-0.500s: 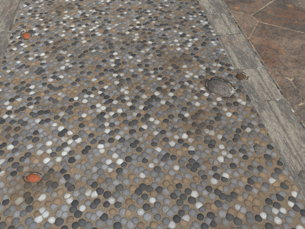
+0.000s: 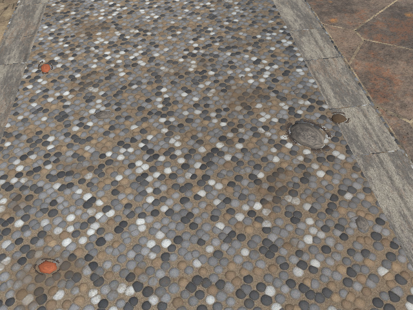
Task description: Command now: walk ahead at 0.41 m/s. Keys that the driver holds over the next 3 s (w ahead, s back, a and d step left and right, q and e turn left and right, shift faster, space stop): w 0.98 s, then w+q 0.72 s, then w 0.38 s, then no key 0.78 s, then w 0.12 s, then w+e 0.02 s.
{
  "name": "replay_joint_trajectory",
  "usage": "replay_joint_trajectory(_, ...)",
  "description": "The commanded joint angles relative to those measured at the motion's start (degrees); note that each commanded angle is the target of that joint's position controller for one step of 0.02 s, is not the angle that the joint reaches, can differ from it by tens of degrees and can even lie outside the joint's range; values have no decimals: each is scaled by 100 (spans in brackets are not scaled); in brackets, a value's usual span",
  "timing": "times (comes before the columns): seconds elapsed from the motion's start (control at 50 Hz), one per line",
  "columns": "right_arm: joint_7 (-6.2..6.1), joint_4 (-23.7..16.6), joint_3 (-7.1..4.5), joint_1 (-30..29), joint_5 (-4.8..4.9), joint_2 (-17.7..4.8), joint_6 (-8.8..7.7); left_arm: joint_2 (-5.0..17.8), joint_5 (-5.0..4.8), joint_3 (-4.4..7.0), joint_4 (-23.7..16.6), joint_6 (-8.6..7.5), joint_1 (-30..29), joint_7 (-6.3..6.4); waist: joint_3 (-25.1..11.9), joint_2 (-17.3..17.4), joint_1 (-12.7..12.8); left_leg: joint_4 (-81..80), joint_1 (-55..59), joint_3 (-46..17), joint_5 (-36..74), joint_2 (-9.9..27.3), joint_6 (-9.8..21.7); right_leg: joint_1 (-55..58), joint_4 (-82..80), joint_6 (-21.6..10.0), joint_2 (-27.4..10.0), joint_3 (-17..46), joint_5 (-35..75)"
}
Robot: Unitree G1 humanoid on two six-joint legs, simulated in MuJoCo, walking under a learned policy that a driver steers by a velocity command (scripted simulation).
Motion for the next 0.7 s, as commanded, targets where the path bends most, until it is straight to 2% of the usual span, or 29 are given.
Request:
replay_joint_trajectory(0.02, 74, -495, -123, -609, -106, -496, -189, 529, 43, -5, -255, -51, 106, -24, 624, -612, 44, 91, -2322, -227, 893, 590, 40, 1202, -1757, -673, -1533, 1976, 227)
replay_joint_trajectory(0.04, 108, -501, -99, -645, -116, -363, -166, 565, 59, -12, -196, -28, 281, 1, 579, -769, 66, -100, -2190, -105, 1094, 581, -54, 1124, -1774, -693, -1458, 1687, 817)
replay_joint_trajectory(0.08, 129, -622, -63, -959, -151, -239, -120, 619, 53, -19, -129, 22, 514, 75, 615, -659, 143, -614, -2218, 78, 1392, 527, -245, 1084, -1804, -745, -1331, 1246, 1620)
replay_joint_trajectory(0.14, 149, -922, 41, -1720, -135, -42, -112, 795, 63, -8, -150, 62, 583, 163, 751, -610, 286, -1911, -1757, 277, 2058, 340, -366, 629, -1961, -708, -1175, 822, 1806)
replay_joint_trajectory(0.2, 207, -1096, 79, -2179, -85, -76, -110, 858, 7, 12, -61, 55, 829, 189, 892, -690, 369, -2643, -1309, 366, 2478, 176, -323, 563, -2103, -723, -1273, 669, 1679)
replay_joint_trajectory(0.24, 259, -1213, 74, -2336, -64, -155, -123, 857, -47, 33, -9, 68, 851, 193, 966, -699, 290, -2938, -1299, 246, 2464, 180, -179, 901, -2011, -677, -1450, 624, 1883)
replay_joint_trajectory(0.28, 310, -1255, 30, -2265, -72, -298, -154, 926, -53, 80, -15, 114, 764, 197, 820, -701, 111, -3124, -1102, 225, 2205, 120, -5, 1341, -1671, -578, -1599, 554, 2611)
replay_joint_trajectory(0.3, 315, -1219, -24, -2042, -78, -418, -162, 1004, -30, 110, -49, 144, 675, 198, 594, -783, -51, -3117, -723, 300, 2012, -5, 87, 1503, -1330, -516, -1624, 509, 3533)
replay_joint_trajectory(0.32, 296, -1116, -108, -1600, -79, -577, -156, 1081, 3, 140, -78, 188, 601, 197, 218, -912, -304, -3045, -86, 436, 1810, -195, 197, 1593, -750, -452, -1591, 442, 4655)
replay_joint_trajectory(0.34, 255, -836, -242, -661, -64, -790, -132, 1034, 46, 125, -112, 249, 528, 194, -345, -911, -767, -3069, 1079, 570, 1759, -375, 356, 1375, 352, -321, -1366, 261, 5329)
replay_joint_trajectory(0.36, 195, -579, -344, 407, -98, -1056, -99, 915, 104, 59, -228, 267, 511, 188, -1064, -681, -1176, -2853, 2879, -160, 1630, 278, 640, 190, 1904, -166, -1144, 186, 4267)
replay_joint_trajectory(0.38, 190, -393, -454, 1073, -226, -1540, -72, 73, 79, -163, -295, 159, 1284, 107, -2063, 905, -794, -3422, 4961, -3081, 26, 1828, 1613, -2107, 4313, 237, -28, 126, 814)
replay_joint_trajectory(0.4, 211, -382, -304, 945, -200, -1087, -70, 293, -36, -133, -183, -23, 1119, 67, -2210, 1021, -860, -4484, 4846, -4478, -616, 2040, 1631, -2753, 5200, 132, 144, 993, -1467)
replay_joint_trajectory(0.42, 215, -433, -215, 364, -158, -814, -100, 767, -208, 6, -426, -124, 495, 46, -1109, 785, -725, -4604, 3975, -3610, -601, 1859, 1294, -3305, 5503, 22, -206, 921, -1178)
replay_joint_trajectory(0.44, 219, -559, -158, -172, -167, -637, -129, 863, -230, 18, -544, -171, 68, 82, -533, 246, -542, -4735, 2959, -2757, -38, 1667, 1119, -3177, 5278, -41, -539, 749, -603)
replay_joint_trajectory(0.46, 246, -595, -120, -511, -228, -502, -166, 840, -157, 56, -579, -159, -117, 137, -185, -44, -336, -4896, 2099, -2130, 617, 1453, 1014, -2902, 4901, -32, -774, 650, -182)
replay_joint_trajectory(0.48, 267, -592, -71, -682, -291, -347, -207, 759, -89, 90, -554, -80, -16, 174, -85, 62, -105, -5053, 1564, -1637, 1000, 1202, 908, -2498, 4611, -38, -970, 690, 73)
replay_joint_trajectory(0.5, 287, -548, -60, -714, -302, -297, -220, 611, -68, 77, -529, 6, 125, 182, -69, 205, 10, -5198, 1255, -1398, 1113, 1098, 920, -2241, 4447, -17, -1030, 685, 170)
replay_joint_trajectory(0.52, 289, -488, -61, -638, -281, -311, -236, 496, -55, 64, -529, 71, 173, 188, -16, 216, 57, -5315, 1061, -1217, 1251, 1048, 982, -2172, 4302, 19, -1066, 635, 192)
replay_joint_trajectory(0.54, 270, -417, -67, -530, -263, -360, -250, 487, -42, 70, -578, 120, 91, 195, 92, 208, 79, -5423, 923, -1048, 1362, 1023, 1030, -2255, 4115, 71, -1102, 591, 282)
replay_joint_trajectory(0.58, 182, -322, -102, -309, -267, -551, -253, 583, 9, 97, -787, 152, -399, 215, 303, 102, 18, -5577, 949, -880, 1527, 1025, 1091, -2725, 3539, 210, -1163, 556, 771)
replay_joint_trajectory(0.62, 94, -248, -115, -58, -250, -639, -218, 596, 49, 101, -958, 122, -877, 200, 385, 19, -114, -5605, 1186, -734, 1747, 993, 1036, -3063, 2771, 302, -1151, 523, 1446)
replay_joint_trajectory(0.7, 13, -130, -116, 376, -180, -748, -158, 443, 9, 17, -1200, 38, -1736, 99, 462, 4, -409, -5592, 1435, -310, 1912, 825, 816, -2781, 1287, 320, -858, 234, 2435)
Next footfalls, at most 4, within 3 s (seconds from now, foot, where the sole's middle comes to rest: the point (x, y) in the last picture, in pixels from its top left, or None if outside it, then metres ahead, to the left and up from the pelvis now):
0.36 left None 0.37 0.14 -0.78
0.90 right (258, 267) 0.68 -0.10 -0.78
1.46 left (188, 201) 0.97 0.16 -0.78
1.96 right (210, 139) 1.31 0.08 -0.78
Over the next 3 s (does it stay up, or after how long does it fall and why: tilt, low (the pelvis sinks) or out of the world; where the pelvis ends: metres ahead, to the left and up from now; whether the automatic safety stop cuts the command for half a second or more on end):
stays up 1.39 0.23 -0.01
